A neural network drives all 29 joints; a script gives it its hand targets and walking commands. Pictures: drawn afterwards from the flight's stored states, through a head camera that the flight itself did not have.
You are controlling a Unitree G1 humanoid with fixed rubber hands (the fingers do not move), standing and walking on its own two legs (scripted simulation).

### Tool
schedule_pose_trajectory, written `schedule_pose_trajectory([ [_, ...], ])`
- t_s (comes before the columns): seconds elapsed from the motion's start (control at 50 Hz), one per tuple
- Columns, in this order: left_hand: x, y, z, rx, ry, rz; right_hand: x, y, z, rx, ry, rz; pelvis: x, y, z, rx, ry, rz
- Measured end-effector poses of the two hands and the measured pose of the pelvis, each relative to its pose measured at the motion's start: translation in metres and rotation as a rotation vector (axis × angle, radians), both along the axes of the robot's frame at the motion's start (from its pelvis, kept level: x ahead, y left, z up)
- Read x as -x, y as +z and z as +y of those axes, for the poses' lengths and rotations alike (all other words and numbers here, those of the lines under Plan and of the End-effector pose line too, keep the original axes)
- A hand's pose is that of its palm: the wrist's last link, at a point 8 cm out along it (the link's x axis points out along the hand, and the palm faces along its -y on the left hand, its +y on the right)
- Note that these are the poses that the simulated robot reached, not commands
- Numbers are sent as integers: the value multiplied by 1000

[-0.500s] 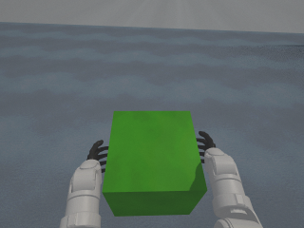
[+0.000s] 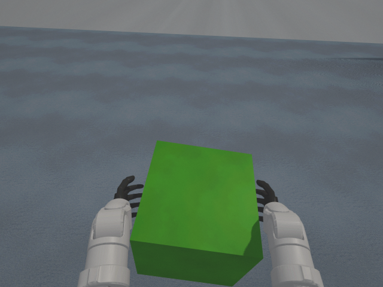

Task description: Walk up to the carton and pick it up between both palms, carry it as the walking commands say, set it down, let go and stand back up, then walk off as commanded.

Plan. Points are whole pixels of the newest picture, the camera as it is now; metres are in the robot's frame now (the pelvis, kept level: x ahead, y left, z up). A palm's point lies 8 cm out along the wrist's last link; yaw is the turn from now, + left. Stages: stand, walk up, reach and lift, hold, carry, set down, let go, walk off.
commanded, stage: reach and lift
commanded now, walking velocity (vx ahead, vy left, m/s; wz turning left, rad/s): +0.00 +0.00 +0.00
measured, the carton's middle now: (194, 213) +0.32 -0.01 -0.02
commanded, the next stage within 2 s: hold in 0.74 s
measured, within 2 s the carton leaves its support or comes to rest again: neither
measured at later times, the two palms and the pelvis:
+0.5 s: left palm (119, 212) +0.27 +0.15 +0.05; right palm (271, 216) +0.27 -0.17 +0.04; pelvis -0.01 +0.00 +0.00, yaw +0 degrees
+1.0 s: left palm (116, 220) +0.26 +0.16 +0.05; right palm (271, 220) +0.26 -0.17 +0.04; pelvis -0.02 +0.00 +0.00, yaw +0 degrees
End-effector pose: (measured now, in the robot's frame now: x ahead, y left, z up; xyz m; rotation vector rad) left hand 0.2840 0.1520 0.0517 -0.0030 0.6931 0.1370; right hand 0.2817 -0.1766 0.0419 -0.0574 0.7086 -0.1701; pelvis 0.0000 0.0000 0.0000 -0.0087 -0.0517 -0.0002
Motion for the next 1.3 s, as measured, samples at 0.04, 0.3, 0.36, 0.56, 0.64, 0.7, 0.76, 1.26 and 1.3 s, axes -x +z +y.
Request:
schedule_pose_trajectory([
  [0.04, 1, 0, 1, 1, 0, -1, 2, -1, 1, 0, -3, 3, 1, 0, 1, 0, 0, -1],
  [0.3, 9, 0, 2, 3, -2, -3, 11, 0, 2, 5, -4, 7, 8, 0, 1, 0, 1, -11],
  [0.36, 11, 0, 2, 3, -2, -3, 13, 0, 2, 7, -4, 8, 9, 0, 1, 0, 1, -13],
  [0.56, 12, 0, 2, 1, -2, -5, 14, -1, 2, 4, -4, 9, 10, 0, 1, 0, 1, -14],
  [0.64, 13, -1, 2, 3, -6, -7, 14, 2, 2, -2, -6, 1, 10, 0, 1, 0, 1, -15],
  [0.7, 16, -3, 4, 4, -6, 0, 15, 2, 3, -5, -6, 2, 11, 0, 1, -1, 1, -16],
  [0.76, 20, -7, 5, 3, -3, 8, 18, 0, 5, -9, -6, 9, 12, 0, 1, -1, 1, -17],
  [1.26, 29, -5, 5, 3, -3, -44, 22, 8, 5, -33, -21, -54, 27, -8, 1, -3, 2, 13],
  [1.3, 33, -1, 6, 17, 3, -61, 26, 12, 6, -46, -32, -73, 34, -11, 2, -2, -1, 32],
])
